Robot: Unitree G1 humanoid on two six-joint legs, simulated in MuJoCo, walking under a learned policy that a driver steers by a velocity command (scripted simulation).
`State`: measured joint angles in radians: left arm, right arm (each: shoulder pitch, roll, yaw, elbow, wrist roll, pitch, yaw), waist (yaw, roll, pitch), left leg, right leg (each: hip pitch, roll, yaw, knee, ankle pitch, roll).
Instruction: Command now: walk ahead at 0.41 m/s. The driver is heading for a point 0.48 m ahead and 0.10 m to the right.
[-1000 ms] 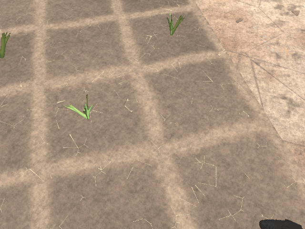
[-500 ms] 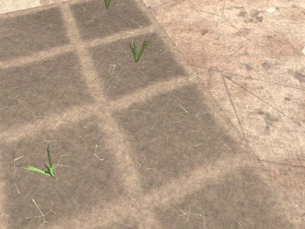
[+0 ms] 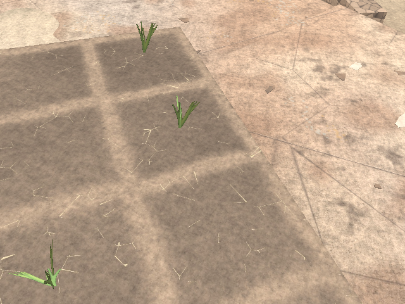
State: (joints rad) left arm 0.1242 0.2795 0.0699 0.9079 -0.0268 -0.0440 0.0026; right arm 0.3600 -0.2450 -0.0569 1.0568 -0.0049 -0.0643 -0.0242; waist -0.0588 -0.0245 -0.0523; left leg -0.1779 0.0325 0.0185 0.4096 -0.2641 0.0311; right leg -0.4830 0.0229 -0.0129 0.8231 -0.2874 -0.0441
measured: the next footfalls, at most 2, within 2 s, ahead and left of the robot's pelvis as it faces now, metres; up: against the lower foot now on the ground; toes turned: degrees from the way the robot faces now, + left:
right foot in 0.28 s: +0.27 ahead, -0.16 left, +0.00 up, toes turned -2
left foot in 0.60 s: +0.25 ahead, +0.08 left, +0.00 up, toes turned +0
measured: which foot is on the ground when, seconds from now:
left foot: down 0.00-0.30, up 0.32-0.58, down 0.60-1.00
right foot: up 0.00-0.26, down 0.28-1.00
